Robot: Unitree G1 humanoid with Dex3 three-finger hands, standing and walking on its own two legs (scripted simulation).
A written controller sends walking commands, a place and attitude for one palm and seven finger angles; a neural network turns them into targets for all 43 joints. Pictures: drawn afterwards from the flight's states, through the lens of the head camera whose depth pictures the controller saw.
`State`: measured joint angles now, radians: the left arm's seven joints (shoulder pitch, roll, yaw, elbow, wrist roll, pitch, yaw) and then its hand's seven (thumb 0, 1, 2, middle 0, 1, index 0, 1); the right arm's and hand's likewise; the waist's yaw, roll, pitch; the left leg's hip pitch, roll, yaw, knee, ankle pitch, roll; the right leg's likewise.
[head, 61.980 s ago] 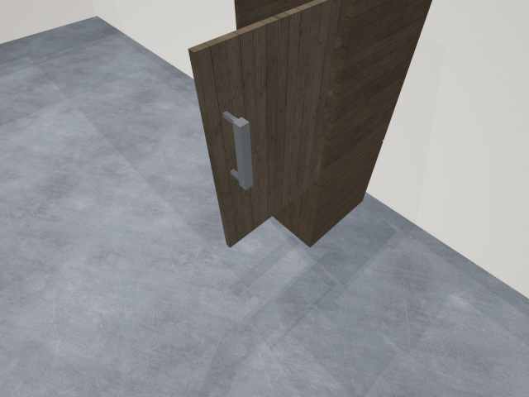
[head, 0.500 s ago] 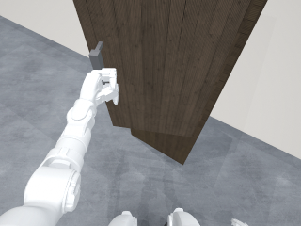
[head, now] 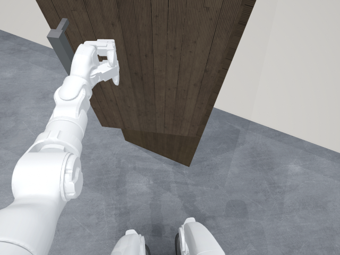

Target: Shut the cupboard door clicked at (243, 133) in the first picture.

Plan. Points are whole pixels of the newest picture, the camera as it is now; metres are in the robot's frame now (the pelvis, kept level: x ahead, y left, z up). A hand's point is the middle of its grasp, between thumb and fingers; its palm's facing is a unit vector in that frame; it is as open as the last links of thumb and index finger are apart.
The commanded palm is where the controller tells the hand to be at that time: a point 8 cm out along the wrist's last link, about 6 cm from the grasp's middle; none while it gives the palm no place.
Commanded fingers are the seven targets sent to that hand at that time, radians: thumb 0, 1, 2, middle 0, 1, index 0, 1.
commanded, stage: push the door shut along its arc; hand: left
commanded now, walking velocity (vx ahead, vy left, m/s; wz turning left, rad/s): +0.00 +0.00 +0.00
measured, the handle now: (75, 61) +0.55 +0.16 +0.10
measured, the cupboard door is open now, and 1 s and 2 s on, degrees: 17 0 0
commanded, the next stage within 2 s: pull the fist back off the door in 0.66 s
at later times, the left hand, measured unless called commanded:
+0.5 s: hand (120, 57) +0.54 +0.05 +0.11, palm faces -0.39 -0.92 -0.03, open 3.1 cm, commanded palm +0.57 +0.07 +0.10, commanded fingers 0.00 0.90 0.90 -1.30 -1.50 -1.30 -1.50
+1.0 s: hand (135, 47) +0.58 +0.02 +0.10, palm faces +0.08 -1.00 -0.01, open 2.8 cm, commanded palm +0.56 +0.04 +0.10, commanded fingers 0.00 0.90 0.90 -1.30 -1.50 -1.30 -1.50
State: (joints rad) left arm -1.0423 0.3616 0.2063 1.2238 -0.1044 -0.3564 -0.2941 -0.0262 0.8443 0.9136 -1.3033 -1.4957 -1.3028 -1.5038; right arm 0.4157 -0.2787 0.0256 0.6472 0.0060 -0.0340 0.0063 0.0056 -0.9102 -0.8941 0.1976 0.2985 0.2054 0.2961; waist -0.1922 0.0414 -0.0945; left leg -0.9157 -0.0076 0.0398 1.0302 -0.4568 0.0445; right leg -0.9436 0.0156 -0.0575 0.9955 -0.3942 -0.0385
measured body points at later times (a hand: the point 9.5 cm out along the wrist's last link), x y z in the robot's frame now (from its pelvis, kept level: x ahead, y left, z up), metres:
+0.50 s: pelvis +0.00 +0.00 -0.02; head +0.14 +0.01 +0.41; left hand +0.56 +0.10 +0.11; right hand +0.00 -0.27 -0.12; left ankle +0.02 +0.09 -0.67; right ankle +0.04 -0.10 -0.67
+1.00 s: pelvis +0.00 +0.00 -0.03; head +0.15 +0.02 +0.40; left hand +0.57 +0.07 +0.10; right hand -0.05 -0.23 -0.13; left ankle +0.02 +0.09 -0.67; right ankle +0.04 -0.10 -0.67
